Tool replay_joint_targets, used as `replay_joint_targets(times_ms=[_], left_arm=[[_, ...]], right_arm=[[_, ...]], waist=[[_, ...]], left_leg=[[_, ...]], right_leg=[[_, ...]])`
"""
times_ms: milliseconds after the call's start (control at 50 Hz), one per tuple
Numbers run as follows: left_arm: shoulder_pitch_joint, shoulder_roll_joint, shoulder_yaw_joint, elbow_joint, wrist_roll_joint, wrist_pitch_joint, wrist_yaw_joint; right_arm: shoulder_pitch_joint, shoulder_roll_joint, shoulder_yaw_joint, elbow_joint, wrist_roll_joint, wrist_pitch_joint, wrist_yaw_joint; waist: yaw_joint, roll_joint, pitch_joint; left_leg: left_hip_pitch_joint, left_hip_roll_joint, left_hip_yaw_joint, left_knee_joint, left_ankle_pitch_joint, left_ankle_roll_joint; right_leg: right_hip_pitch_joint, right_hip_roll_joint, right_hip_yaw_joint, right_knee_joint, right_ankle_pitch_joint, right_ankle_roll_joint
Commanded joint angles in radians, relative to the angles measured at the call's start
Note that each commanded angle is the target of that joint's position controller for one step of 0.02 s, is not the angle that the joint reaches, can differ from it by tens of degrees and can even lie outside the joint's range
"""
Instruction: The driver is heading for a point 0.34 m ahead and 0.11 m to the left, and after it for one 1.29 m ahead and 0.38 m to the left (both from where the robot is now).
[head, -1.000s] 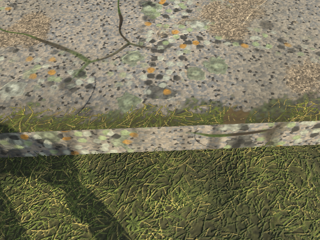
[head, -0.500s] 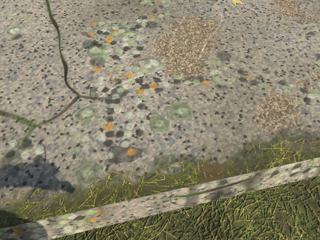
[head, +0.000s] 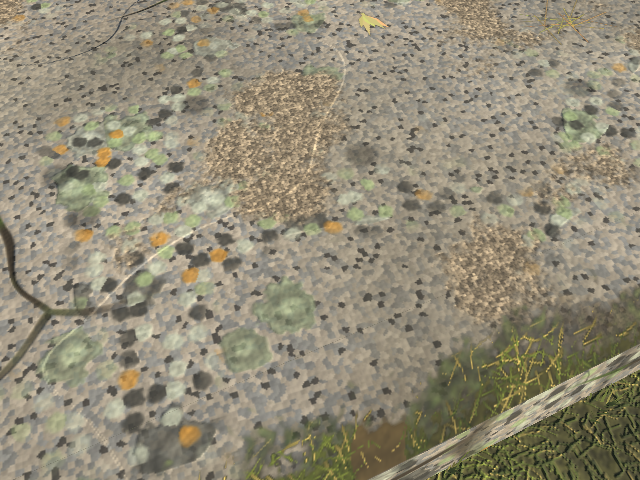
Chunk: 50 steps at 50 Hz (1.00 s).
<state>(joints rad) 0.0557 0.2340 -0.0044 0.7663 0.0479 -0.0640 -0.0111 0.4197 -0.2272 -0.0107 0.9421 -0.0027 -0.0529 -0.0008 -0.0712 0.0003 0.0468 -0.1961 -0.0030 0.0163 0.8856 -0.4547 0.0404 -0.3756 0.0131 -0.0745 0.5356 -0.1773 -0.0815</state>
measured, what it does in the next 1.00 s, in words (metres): climbs, turning left: left foot 0.19 m higher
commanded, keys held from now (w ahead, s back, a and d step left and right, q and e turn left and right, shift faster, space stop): w+q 0.30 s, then q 0.56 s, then e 0.14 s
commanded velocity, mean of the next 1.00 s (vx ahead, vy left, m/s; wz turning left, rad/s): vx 0.26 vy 0.00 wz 0.46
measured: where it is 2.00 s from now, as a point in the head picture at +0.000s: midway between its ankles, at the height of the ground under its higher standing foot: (202, 392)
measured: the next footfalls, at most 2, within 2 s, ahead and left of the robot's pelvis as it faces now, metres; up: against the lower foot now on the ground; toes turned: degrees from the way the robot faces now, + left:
left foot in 0.58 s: +0.45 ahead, +0.22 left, +0.19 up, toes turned +20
right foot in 1.34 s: +0.67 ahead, +0.13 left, +0.19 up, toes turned +23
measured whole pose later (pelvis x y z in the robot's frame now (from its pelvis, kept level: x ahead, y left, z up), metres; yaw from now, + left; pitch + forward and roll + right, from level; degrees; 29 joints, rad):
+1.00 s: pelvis +0.42 +0.18 +0.20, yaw +31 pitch +4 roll -3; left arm 0.07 0.21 -0.01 0.60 0.01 -0.05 0.05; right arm 0.27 -0.23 -0.01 0.75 0.00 0.00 -0.05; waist -0.03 -0.03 -0.01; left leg -0.32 -0.16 -0.13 0.50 -0.22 0.13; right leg -0.95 -0.04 0.05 1.18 0.03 0.01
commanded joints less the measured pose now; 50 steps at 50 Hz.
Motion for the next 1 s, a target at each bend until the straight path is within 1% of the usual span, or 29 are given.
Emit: replay_joint_targets(times_ms=[20, 100, 180, 220, 300, 400, 460, 480, 500, 520, 540, 560, 580, 600, 620, 640, 660, 680, 700, 720, 760, 780, 800, 820, 860, 880, 920, 960, 1000], left_arm=[[0.186, 0.129, 0.045, 0.017, -0.023, 0.004, 0.009], [0.178, 0.098, 0.039, 0.042, -0.020, -0.034, 0.017], [0.239, 0.101, 0.047, 0.070, -0.023, -0.039, 0.027], [0.345, 0.102, 0.055, 0.104, -0.009, -0.038, 0.028], [0.476, 0.078, 0.053, 0.176, 0.012, -0.037, 0.033], [0.553, 0.095, 0.042, 0.239, 0.009, -0.050, 0.029], [0.522, 0.056, 0.014, 0.282, -0.012, -0.032, 0.030], [0.501, 0.061, 0.011, 0.278, -0.013, -0.021, 0.044], [0.423, 0.096, 0.016, 0.246, -0.041, -0.006, 0.050], [0.393, 0.141, 0.023, 0.189, -0.066, -0.009, 0.047], [0.348, 0.258, 0.054, 0.148, -0.076, -0.013, 0.039], [0.291, 0.343, 0.087, 0.105, -0.105, -0.005, 0.023], [0.310, 0.375, 0.105, 0.071, -0.115, -0.012, 0.001], [0.274, 0.172, 0.068, -0.033, -0.093, -0.022, -0.042], [0.299, 0.158, 0.072, -0.062, -0.043, -0.018, -0.055], [0.285, 0.086, 0.056, -0.094, -0.048, 0.004, -0.042], [0.270, 0.035, 0.041, -0.105, -0.034, 0.027, -0.017], [0.259, 0.002, 0.031, -0.112, -0.014, 0.048, 0.015], [0.279, -0.017, 0.024, -0.121, 0.005, 0.064, 0.040], [0.273, -0.024, 0.023, -0.146, 0.012, 0.074, 0.057], [0.196, -0.052, 0.010, -0.208, 0.015, 0.082, 0.088], [0.232, 0.062, 0.010, -0.182, -0.057, 0.024, 0.026], [0.152, 0.112, 0.036, -0.213, -0.062, -0.005, 0.011], [0.080, 0.117, 0.032, -0.224, -0.053, -0.018, 0.017], [0.073, 0.093, 0.024, -0.200, -0.038, -0.040, 0.028], [0.084, -0.019, -0.007, -0.198, -0.019, -0.013, 0.053], [0.009, -0.005, -0.009, -0.245, -0.012, -0.009, 0.075], [-0.015, 0.005, -0.006, -0.229, -0.026, -0.003, 0.074], [-0.005, 0.000, -0.006, -0.201, -0.051, 0.013, 0.057]], right_arm=[[-0.005, -0.119, -0.032, -0.057, -0.013, 0.005, -0.002], [-0.015, -0.079, -0.037, -0.040, -0.030, 0.032, 0.015], [-0.152, -0.059, -0.043, -0.095, -0.037, 0.042, 0.026], [-0.181, -0.031, -0.045, -0.110, -0.044, 0.066, 0.010], [-0.373, 0.001, -0.047, -0.215, -0.026, 0.083, -0.039], [-0.608, 0.091, -0.001, -0.385, -0.019, 0.086, -0.060], [-0.774, 0.131, 0.052, -0.546, -0.015, 0.082, -0.048], [-0.749, 0.131, 0.060, -0.575, -0.015, 0.082, -0.039], [-0.598, 0.163, 0.079, -0.547, -0.004, 0.096, -0.010], [-0.467, 0.097, 0.046, -0.476, 0.004, 0.103, 0.004], [-0.288, 0.051, 0.023, -0.427, 0.002, 0.109, 0.013], [-0.099, -0.009, -0.001, -0.369, 0.002, 0.108, 0.016], [-0.062, -0.126, -0.047, -0.368, 0.000, 0.099, 0.017], [-0.168, -0.310, -0.099, -0.367, -0.007, 0.094, 0.006], [-0.203, -0.307, -0.127, -0.388, -0.019, 0.110, -0.012], [-0.275, -0.245, -0.110, -0.365, -0.028, 0.109, -0.012], [-0.303, -0.152, -0.087, -0.316, -0.021, 0.105, -0.013], [-0.323, -0.079, -0.069, -0.289, -0.023, 0.095, -0.019], [-0.344, -0.025, -0.054, -0.283, -0.026, 0.087, -0.024], [-0.339, -0.009, -0.044, -0.280, -0.027, 0.072, -0.021], [-0.302, -0.074, -0.055, -0.237, -0.015, 0.039, -0.019], [-0.237, -0.050, -0.001, -0.198, -0.101, 0.005, 0.039], [-0.198, -0.142, -0.050, -0.206, -0.097, -0.010, 0.062], [-0.206, -0.194, -0.057, -0.197, -0.084, -0.010, 0.063], [-0.159, -0.204, -0.052, -0.194, -0.069, -0.044, 0.067], [-0.326, -0.086, -0.027, -0.278, 0.067, -0.009, 0.013], [-0.222, -0.098, -0.027, -0.269, 0.036, 0.022, -0.035], [-0.171, -0.113, -0.030, -0.271, 0.002, 0.042, -0.068], [-0.146, -0.089, -0.016, -0.260, -0.003, 0.053, -0.085]], waist=[[0.102, -0.091, -0.081], [0.050, -0.080, -0.052], [0.068, -0.072, -0.037], [0.094, -0.120, -0.058], [0.109, -0.037, 0.085], [0.121, -0.025, 0.142], [0.081, -0.023, 0.201], [0.067, -0.039, 0.165], [-0.002, -0.038, 0.062], [-0.016, -0.074, -0.083], [-0.103, -0.193, -0.255], [-0.180, -0.242, -0.411], [-0.218, -0.226, -0.467], [-0.090, 0.222, -0.493], [-0.050, 0.103, -0.601], [0.022, 0.058, -0.504], [0.076, -0.022, -0.310], [0.108, -0.011, -0.161], [0.142, 0.029, -0.100], [0.148, 0.067, -0.122], [0.180, 0.048, -0.129], [0.163, 0.032, -0.279], [0.138, 0.042, -0.141], [0.133, 0.038, -0.112], [0.133, 0.060, -0.095], [0.149, -0.082, -0.113], [0.100, 0.036, -0.178], [0.051, 0.075, -0.239], [0.033, 0.090, -0.227]], left_leg=[[-0.374, 0.062, -0.057, 0.244, 0.067, 0.021], [-0.305, 0.068, -0.036, 0.257, 0.186, -0.010], [-0.459, 0.087, -0.027, 0.314, 0.264, -0.027], [-0.592, 0.062, 0.031, 0.635, 0.172, -0.018], [-1.109, 0.063, -0.067, 1.099, -0.051, 0.027], [-1.450, 0.026, -0.033, 1.358, -0.240, 0.078], [-1.338, 0.074, 0.090, 1.024, -0.278, 0.084], [-1.202, 0.069, 0.140, 0.875, -0.238, 0.072], [-0.745, 0.077, 0.166, 0.599, -0.037, 0.106], [-0.443, -0.030, 0.253, 0.568, 0.014, 0.111], [-0.243, -0.087, 0.246, 0.548, 0.072, 0.119], [-0.067, -0.131, 0.155, 0.417, 0.046, 0.146], [0.115, -0.114, -0.134, 0.159, 0.028, 0.197], [0.211, 0.218, -0.790, -0.256, 0.466, 0.314], [0.200, 0.237, -1.008, -0.373, 0.540, 0.294], [0.070, 0.231, -0.921, -0.377, 0.331, 0.281], [-0.100, 0.179, -0.794, -0.331, 0.246, 0.235], [-0.238, 0.121, -0.679, -0.276, 0.221, 0.204], [-0.327, 0.082, -0.598, -0.270, 0.257, 0.196], [-0.337, 0.080, -0.565, -0.287, 0.278, 0.188], [-0.344, 0.051, -0.432, -0.287, 0.456, 0.145], [-0.326, 0.029, -0.463, -0.367, 0.127, 0.069], [-0.324, 0.077, -0.492, -0.452, 0.024, -0.004], [-0.334, 0.050, -0.462, -0.460, -0.060, -0.054], [-0.239, 0.026, -0.435, -0.428, 0.052, -0.099], [-0.278, -0.011, -0.379, -0.432, 0.495, -0.026], [-0.157, -0.031, -0.282, -0.462, 0.855, -0.059], [0.046, 0.024, -0.262, -0.470, 0.892, -0.039], [0.136, 0.070, -0.241, -0.490, 0.881, -0.042]], right_leg=[[0.362, -0.322, 0.343, -0.313, 0.045, -0.121], [0.245, -0.257, 0.130, -0.364, 0.300, -0.082], [0.285, -0.278, 0.047, -0.363, 0.332, -0.099], [0.351, -0.330, 0.083, -0.341, 0.260, -0.148], [0.508, -0.403, 0.150, -0.391, -0.133, -0.146], [0.596, -0.445, 0.056, -0.387, 0.042, -0.082], [0.412, -0.314, -0.127, -0.481, 0.208, -0.002], [0.358, -0.275, -0.172, -0.512, 0.284, -0.009], [0.175, -0.240, -0.254, -0.546, 0.567, -0.034], [0.164, -0.248, -0.256, -0.433, 1.123, -0.062], [0.234, -0.273, -0.234, -0.221, 1.549, -0.063], [0.315, -0.278, -0.207, 0.060, 1.719, -0.035], [0.190, -0.226, -0.136, 0.459, 1.354, 0.026], [-0.167, 0.049, -0.092, 1.008, -0.193, 0.148], [-0.218, 0.055, 0.171, 1.223, -0.131, 0.109], [-0.263, 0.026, 0.179, 1.257, -0.045, 0.089], [-0.310, -0.011, 0.157, 1.201, -0.013, 0.083], [-0.356, -0.028, 0.155, 1.197, -0.036, 0.074], [-0.381, -0.017, 0.150, 1.261, -0.072, 0.070], [-0.415, -0.016, 0.156, 1.351, -0.085, 0.063], [-0.461, -0.060, 0.191, 1.342, -0.062, 0.076], [-0.565, 0.008, 0.348, 1.246, 0.121, 0.064], [-0.590, -0.025, 0.265, 1.204, 0.066, 0.067], [-0.645, -0.016, 0.237, 1.197, 0.102, 0.068], [-0.740, -0.024, 0.229, 1.271, 0.153, 0.068], [-0.598, -0.059, 0.140, 1.015, 0.104, 0.061], [-0.521, -0.012, 0.038, 0.784, 0.146, 0.075], [-0.543, -0.035, 0.055, 0.626, 0.242, 0.098], [-0.524, -0.057, 0.098, 0.482, 0.263, 0.109]])
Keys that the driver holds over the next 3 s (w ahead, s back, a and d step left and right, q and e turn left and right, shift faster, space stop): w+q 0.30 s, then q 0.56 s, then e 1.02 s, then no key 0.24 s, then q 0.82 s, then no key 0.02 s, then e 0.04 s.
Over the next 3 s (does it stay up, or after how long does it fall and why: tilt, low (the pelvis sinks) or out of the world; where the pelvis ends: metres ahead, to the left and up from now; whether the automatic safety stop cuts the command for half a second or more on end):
stays up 0.57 0.27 0.20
